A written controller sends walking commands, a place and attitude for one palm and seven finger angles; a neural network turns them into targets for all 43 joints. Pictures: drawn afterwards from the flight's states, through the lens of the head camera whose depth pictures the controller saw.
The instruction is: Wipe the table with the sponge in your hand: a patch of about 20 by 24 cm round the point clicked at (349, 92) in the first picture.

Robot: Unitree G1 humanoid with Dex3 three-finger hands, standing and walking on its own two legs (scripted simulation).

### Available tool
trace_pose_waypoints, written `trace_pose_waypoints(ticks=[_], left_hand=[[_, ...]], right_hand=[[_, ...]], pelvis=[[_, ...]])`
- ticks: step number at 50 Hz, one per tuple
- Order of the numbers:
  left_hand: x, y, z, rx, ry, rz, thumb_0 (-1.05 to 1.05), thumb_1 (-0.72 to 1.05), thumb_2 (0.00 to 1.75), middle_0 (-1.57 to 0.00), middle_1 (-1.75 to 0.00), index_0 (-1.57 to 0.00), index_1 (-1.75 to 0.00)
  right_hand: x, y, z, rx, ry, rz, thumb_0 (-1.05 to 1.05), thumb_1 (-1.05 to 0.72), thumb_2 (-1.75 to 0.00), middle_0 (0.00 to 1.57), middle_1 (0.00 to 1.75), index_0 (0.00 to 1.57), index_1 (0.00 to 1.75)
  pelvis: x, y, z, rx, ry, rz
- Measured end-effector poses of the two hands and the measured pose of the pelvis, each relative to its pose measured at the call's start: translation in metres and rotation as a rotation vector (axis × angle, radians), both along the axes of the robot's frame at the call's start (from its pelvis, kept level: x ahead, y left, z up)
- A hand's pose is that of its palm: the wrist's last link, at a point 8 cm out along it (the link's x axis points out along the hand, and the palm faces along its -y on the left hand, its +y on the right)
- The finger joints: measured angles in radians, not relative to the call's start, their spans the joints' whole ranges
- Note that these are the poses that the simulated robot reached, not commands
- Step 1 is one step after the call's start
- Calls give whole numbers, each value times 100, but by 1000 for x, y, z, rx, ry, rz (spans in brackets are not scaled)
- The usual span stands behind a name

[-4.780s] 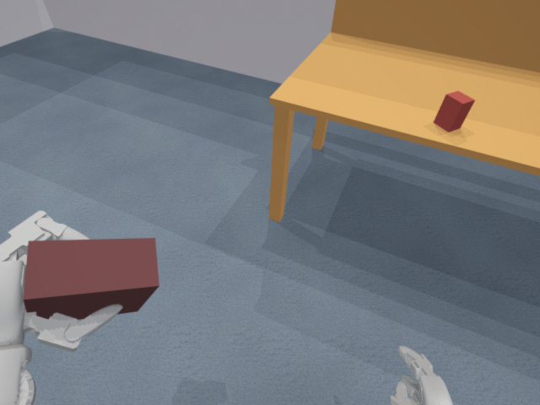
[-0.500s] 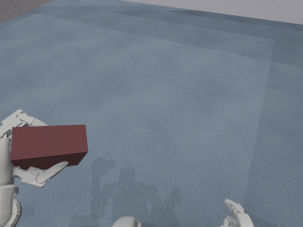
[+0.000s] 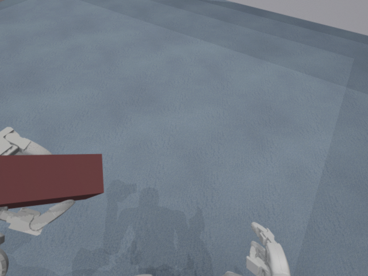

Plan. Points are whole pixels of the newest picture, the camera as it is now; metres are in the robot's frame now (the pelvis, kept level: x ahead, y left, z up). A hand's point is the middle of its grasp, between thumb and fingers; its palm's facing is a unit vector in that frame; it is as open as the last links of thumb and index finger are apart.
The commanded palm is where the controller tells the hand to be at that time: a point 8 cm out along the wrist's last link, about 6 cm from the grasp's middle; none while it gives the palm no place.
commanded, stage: turn to face it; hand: left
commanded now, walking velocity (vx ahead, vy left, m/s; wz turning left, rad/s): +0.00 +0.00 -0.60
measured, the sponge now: (65, 181) +0.22 +0.20 +0.17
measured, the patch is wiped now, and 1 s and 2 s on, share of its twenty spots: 0.00 0.00 0.00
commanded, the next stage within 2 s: none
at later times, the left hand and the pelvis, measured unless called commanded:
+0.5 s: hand (98, 138) +0.30 +0.17 +0.18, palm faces +0.18 -0.88 -0.44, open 9.9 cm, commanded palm +0.25 +0.22 +0.18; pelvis +0.03 -0.01 +0.00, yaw -15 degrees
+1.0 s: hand (199, 163) +0.27 +0.00 +0.17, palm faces -0.19 -0.78 -0.60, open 9.9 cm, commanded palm +0.24 +0.08 +0.18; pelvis -0.05 -0.06 +0.00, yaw -33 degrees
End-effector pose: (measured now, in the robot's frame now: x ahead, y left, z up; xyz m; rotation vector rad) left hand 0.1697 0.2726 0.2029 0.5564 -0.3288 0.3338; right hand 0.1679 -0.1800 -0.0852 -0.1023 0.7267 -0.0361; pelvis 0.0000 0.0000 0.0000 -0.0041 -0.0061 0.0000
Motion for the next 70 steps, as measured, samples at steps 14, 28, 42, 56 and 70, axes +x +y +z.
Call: trace_pose_waypoints(ticks=[14,28,42,56,70], left_hand=[[68,-49,-19,-76,94,-55,0,-47,99,-76,-134,-77,-134],[106,-55,-9,-26,10,-267,0,-47,99,-76,-134,-76,-134],[107,-183,-14,110,109,-517,0,-47,99,-76,-135,-76,-134],[77,-221,0,87,125,-614,0,-47,99,-76,-135,-76,-134],[60,-218,-10,-31,30,-758,0,-47,99,-76,-135,-76,-134]], right_hand=[[24,-91,8,-107,9,-101,2,-90,-90,20,30,21,30],[-46,-111,32,-185,34,-330,1,-91,-90,19,30,20,30],[-151,-114,-33,56,131,-457,1,-90,-90,20,30,21,30],[-251,-188,1,-93,166,-719,2,-91,-90,19,30,20,30],[-277,-140,23,-122,66,-755,1,-91,-90,20,30,20,30]], pelvis=[[27,-30,5,48,6,-109],[25,-10,5,-10,5,-295],[-23,-53,-10,-11,7,-477],[-61,-62,6,56,8,-639],[-92,-27,-1,52,4,-784]])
